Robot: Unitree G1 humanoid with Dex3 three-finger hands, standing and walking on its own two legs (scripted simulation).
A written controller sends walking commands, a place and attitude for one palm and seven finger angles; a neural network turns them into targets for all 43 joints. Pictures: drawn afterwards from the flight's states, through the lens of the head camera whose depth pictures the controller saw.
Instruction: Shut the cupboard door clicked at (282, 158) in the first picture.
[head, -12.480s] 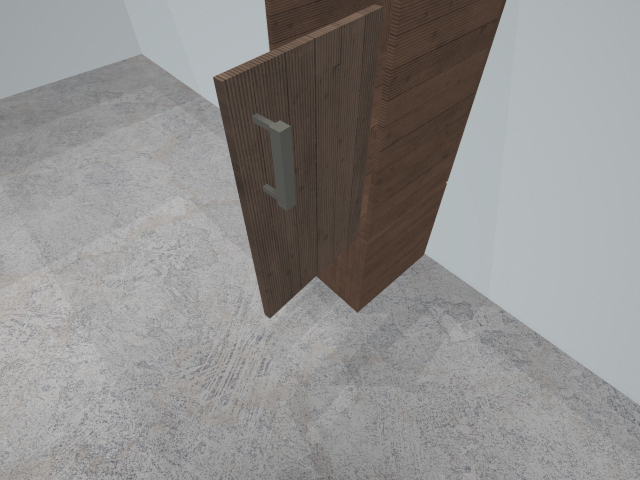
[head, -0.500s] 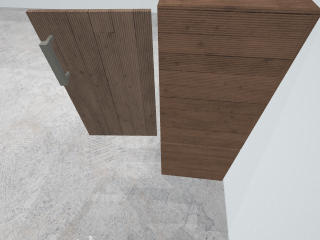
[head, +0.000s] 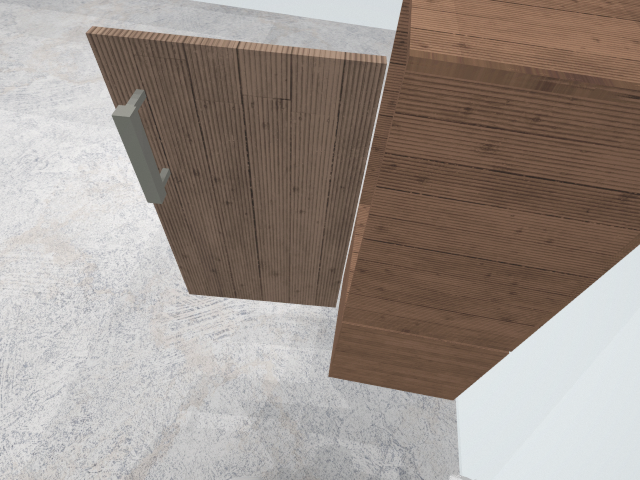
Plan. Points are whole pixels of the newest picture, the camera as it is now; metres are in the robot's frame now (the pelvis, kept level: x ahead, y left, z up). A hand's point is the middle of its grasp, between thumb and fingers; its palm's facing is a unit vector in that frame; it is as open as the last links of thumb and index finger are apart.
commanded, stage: come to a stop and stand still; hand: left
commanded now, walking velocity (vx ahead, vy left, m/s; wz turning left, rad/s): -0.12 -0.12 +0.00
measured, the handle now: (147, 149) +0.49 +0.29 +0.11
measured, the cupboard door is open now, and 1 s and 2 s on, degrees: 96 96 96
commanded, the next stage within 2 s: look again from close up in 0.68 s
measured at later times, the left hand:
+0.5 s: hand out of the picture +0.04 +0.13 -0.18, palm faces +0.00 -0.98 -0.19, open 7.2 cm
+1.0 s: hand out of the picture +0.00 +0.13 -0.17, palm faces +0.00 -0.98 -0.18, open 7.4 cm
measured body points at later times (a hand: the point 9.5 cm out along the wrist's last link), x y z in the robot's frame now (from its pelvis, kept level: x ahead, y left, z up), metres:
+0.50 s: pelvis -0.01 -0.05 +0.00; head +0.01 -0.04 +0.45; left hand +0.04 +0.18 -0.16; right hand -0.03 -0.29 -0.15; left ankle +0.00 +0.07 -0.74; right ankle -0.03 -0.16 -0.73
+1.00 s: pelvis +0.00 -0.04 +0.00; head +0.01 -0.04 +0.45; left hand +0.00 +0.18 -0.16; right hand +0.01 -0.27 -0.16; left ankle +0.00 +0.07 -0.73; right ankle -0.03 -0.16 -0.73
